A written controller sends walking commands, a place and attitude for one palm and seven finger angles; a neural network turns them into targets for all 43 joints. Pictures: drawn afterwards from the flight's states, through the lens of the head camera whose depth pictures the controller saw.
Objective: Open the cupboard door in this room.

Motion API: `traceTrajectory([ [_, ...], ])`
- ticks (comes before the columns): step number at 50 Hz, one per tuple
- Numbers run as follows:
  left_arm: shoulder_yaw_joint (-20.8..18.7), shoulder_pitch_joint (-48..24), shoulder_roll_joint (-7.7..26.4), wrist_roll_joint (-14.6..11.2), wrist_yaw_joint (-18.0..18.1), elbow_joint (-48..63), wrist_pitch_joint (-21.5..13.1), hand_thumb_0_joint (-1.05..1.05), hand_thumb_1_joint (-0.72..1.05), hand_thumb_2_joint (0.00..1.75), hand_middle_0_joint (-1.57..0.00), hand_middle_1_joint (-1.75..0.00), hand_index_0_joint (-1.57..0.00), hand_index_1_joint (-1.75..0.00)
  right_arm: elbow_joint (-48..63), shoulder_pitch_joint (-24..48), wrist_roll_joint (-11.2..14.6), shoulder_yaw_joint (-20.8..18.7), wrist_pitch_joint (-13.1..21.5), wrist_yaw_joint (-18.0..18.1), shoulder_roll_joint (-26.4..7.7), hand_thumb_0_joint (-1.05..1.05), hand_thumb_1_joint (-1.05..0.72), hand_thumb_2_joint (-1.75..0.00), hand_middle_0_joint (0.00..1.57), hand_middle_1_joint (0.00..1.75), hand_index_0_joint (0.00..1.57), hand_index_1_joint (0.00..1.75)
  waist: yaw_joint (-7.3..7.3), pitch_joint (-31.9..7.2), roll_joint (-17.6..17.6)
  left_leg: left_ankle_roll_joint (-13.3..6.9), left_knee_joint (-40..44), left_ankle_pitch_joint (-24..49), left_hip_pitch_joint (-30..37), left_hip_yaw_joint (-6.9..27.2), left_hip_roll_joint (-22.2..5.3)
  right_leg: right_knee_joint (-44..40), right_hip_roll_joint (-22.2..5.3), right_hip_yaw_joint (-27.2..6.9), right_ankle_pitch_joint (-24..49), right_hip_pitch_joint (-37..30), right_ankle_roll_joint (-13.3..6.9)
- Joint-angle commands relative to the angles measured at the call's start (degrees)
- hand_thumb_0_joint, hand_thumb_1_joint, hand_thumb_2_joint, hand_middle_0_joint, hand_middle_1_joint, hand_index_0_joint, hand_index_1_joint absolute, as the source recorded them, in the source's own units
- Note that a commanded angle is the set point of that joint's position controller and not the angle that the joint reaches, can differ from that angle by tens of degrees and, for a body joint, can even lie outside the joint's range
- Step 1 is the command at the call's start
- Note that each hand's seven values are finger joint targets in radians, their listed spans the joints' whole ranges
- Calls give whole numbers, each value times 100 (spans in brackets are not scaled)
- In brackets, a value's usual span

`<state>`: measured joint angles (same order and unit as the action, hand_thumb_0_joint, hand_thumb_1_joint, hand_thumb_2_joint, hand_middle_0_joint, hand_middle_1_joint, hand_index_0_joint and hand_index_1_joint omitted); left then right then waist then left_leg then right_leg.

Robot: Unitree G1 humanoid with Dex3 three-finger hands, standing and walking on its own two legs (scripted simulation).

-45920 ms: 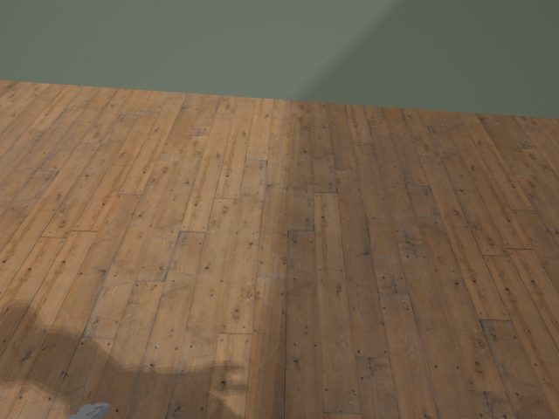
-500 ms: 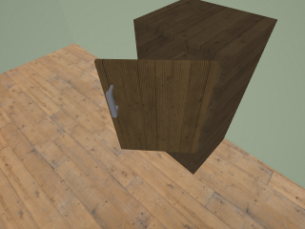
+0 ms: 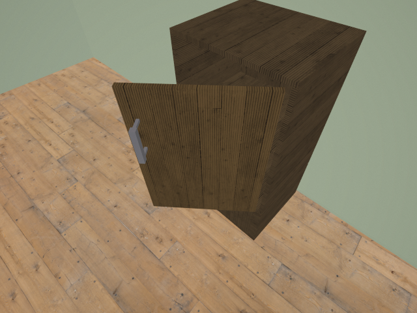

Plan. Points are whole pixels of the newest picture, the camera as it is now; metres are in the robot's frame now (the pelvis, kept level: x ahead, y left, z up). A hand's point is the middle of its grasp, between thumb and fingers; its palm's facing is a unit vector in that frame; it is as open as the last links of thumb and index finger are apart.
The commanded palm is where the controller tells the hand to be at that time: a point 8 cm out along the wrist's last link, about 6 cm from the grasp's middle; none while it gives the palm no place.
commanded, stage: look again from close up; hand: left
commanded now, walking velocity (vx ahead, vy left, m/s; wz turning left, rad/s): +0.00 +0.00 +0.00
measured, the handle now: (139, 141) +0.57 +0.24 -0.05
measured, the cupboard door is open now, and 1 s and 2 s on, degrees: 40 40 40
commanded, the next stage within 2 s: raise the hand with hooked fingers in 0.02 s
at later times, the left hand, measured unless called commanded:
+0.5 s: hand (124, 299) +0.16 +0.17 -0.06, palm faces -0.03 -1.00 -0.02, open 8.3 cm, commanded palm +0.13 +0.25 -0.07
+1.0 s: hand (93, 287) +0.18 +0.24 -0.06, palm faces -0.01 -1.00 -0.04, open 11.3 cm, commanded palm +0.15 +0.30 -0.06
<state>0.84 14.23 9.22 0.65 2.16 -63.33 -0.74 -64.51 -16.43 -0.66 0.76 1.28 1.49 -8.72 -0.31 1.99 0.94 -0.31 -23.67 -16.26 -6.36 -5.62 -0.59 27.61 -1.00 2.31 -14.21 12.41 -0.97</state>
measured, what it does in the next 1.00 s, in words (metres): lowers itself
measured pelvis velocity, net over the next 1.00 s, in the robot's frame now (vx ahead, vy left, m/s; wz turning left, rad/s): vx -0.05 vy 0.01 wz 0.04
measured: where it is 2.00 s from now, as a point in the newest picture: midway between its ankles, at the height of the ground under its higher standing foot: outside the picture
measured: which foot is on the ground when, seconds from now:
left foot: down 0.00-1.00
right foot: down 0.00-1.00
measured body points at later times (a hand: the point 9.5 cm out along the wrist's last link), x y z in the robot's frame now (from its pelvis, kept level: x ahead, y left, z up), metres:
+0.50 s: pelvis -0.04 -0.02 -0.08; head +0.01 -0.01 +0.36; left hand +0.16 +0.23 -0.06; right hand +0.21 -0.28 -0.10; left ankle -0.04 +0.11 -0.74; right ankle +0.01 -0.11 -0.74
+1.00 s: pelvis -0.05 +0.01 -0.10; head +0.03 +0.03 +0.35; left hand +0.17 +0.30 -0.05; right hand +0.11 -0.22 -0.19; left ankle -0.04 +0.11 -0.74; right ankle +0.01 -0.11 -0.74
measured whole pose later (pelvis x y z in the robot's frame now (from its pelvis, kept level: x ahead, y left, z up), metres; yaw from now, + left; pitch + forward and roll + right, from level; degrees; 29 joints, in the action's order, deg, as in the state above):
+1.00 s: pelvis -0.05 +0.01 -0.10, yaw +2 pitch +16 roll -2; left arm -16.6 14.8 17.2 -19.2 -24.4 -8.3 -21.3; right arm -32.9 -16.3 1.7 0.9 13.9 2.3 -13.1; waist -1.1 -7.6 1.0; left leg -1.8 -69.1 -31.7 -53.7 -1.2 -1.6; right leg 65.1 -2.3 5.2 -26.1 55.2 -0.5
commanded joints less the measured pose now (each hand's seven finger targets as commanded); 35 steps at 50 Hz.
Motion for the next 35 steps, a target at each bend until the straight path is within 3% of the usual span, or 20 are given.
traceTrajectory([
  [1,-129,284,611,0,2,163,-83,0,90,90,-20,-30,-20,-30,96,-357,-7,-93,69,47,-506,0,-90,-90,20,30,20,30,23,112,-154,-114,438,926,-328,528,-572,-456,-580,-599,1340,-191,-188],
  [5,-128,301,588,0,-4,160,-77,0,90,90,-20,-30,-20,-30,88,-342,-7,-95,49,49,-478,0,-90,-90,20,30,20,30,25,218,-165,-102,456,738,-371,528,-553,-566,-560,-620,1092,-123,-192],
  [6,-161,853,703,28,220,-103,-156,0,90,90,-20,-30,-20,-30,438,238,55,-167,67,-14,-717,0,-90,-90,20,30,20,30,257,254,-585,54,-714,910,-843,304,-683,-399,-892,-767,3270,-241,-2],
  [7,-923,-3490,1999,-1203,87,8541,-1454,0,88,89,-20,-32,-20,-32,2519,216,367,-282,954,272,-1674,0,-90,-90,20,30,20,30,-386,-2677,534,-124,7,1529,450,480,81,-60,-356,-565,2415,-924,-96],
  [8,-960,-849,1686,-735,315,7090,-1206,0,85,88,-20,-33,-20,-33,2226,700,250,-209,1423,478,-1207,0,-90,-90,20,30,20,30,137,-2549,1334,-167,-35,2277,516,343,-18,205,-64,-331,1560,-799,-230],
  [9,-235,707,317,-933,412,6038,-481,0,83,87,-21,-34,-21,-34,2240,682,338,-261,1573,409,-969,0,-90,-90,20,30,20,30,16,-1463,1251,29,-64,2018,-78,477,-95,81,-93,-9,856,-161,-140],
  [10,-122,291,38,-1134,304,6019,-512,0,81,86,-21,-36,-21,-36,2121,552,382,-232,1637,391,-1117,0,-90,-90,20,30,20,30,-223,-549,239,-22,-223,1485,-479,569,-81,-18,-63,148,789,311,-27],
  [11,-443,-110,351,-1183,169,5973,-820,0,78,85,-21,-37,-21,-37,2410,625,323,-346,1728,368,-1291,0,-90,-90,20,30,20,30,-340,65,-478,-108,-479,932,-945,669,-34,-1,-54,208,425,888,49],
  [12,-755,-28,533,-1202,-42,5636,-1191,0,76,84,-21,-39,-21,-39,2500,492,222,-445,1764,336,-1404,0,-90,-90,20,30,20,30,-383,-10,-1031,-120,-796,526,-1327,610,24,116,-50,266,-79,1360,99],
  [13,-817,430,328,-1253,-306,5060,-1584,0,74,83,-21,-40,-21,-40,2684,540,155,-484,1803,287,-1364,0,-90,-90,20,30,20,30,-258,49,-1422,-94,-1137,131,-1888,592,84,339,-64,240,-605,1768,120],
  [14,-989,1010,317,-1298,-615,4637,-1981,0,71,82,-21,-42,-21,-42,2883,632,159,-519,1855,192,-1330,0,-90,-90,20,30,20,30,11,-65,-1100,-25,-1440,-10,-2281,516,169,645,-119,109,-777,1850,57],
  [16,-1194,1509,295,-1466,-1321,4496,-2896,0,67,80,-22,-45,-22,-45,3270,765,123,-596,1921,28,-1289,0,-90,-90,20,30,20,30,317,-733,-1260,54,-2115,-64,-3100,419,262,1413,-122,-87,-693,1895,-7],
  [18,-1324,1439,494,-1564,-2077,4592,-3756,0,62,78,-22,-48,-22,-48,3575,882,126,-658,1968,-124,-1316,0,-90,-90,20,30,20,30,351,-1257,-1040,82,-2815,-42,-3797,391,325,2056,-188,-393,-244,1957,-37],
  [19,-1631,1412,858,-1579,-2470,4413,-4036,0,60,77,-22,-50,-22,-50,3663,820,152,-702,1948,-195,-1353,0,-90,-90,20,30,20,30,380,-1439,-731,101,-3162,37,-4042,418,320,2315,-282,-681,107,1913,-71],
  [22,-1840,835,1139,-1941,-3050,5101,-3810,0,53,74,-23,-54,-23,-54,4259,1048,279,-691,1791,-154,-1401,0,-90,-90,20,30,20,30,379,-2039,-609,-20,-3615,-313,-4603,270,376,2337,-351,-1139,-494,1921,30],
  [25,-1913,72,1336,-2204,-2989,6305,-3386,0,46,71,-23,-58,-23,-58,4641,1023,339,-650,1684,-31,-1377,0,-90,-90,20,30,20,30,251,-1911,-13,-98,-3743,-834,-4566,334,271,2168,-201,-1129,-2077,2556,-35],
  [28,-1882,-304,1417,-2005,-2610,7370,-3337,0,39,68,-24,-63,-24,-63,4424,637,259,-603,1624,66,-1276,0,-90,-90,20,30,20,30,25,-2451,373,-160,-3888,-2,-4104,466,106,2681,-30,-750,-570,2538,-33],
  [29,-1726,-652,1449,-1959,-2583,7572,-3316,0,36,67,-24,-64,-24,-64,4356,573,215,-540,1597,93,-1319,0,-90,-90,20,30,20,30,-155,-2318,288,-172,-3994,34,-4176,541,66,2831,34,-685,-416,2696,-34],
  [33,-1589,-515,1305,-1859,-2650,7093,-3006,0,27,63,-25,-70,-25,-70,4085,579,251,-475,1623,175,-1316,0,-90,-90,20,30,20,30,-252,-2152,303,-156,-3934,-145,-4263,678,24,2843,105,-384,-617,3053,-18],
  [35,-1750,-515,1462,-1924,-2821,6815,-2727,0,22,61,-25,-74,-25,-74,4063,597,272,-438,1601,202,-1356,0,-90,-90,20,30,20,30,-178,-2287,227,-141,-3899,-183,-4312,714,42,2860,122,-334,-714,2986,-22],
])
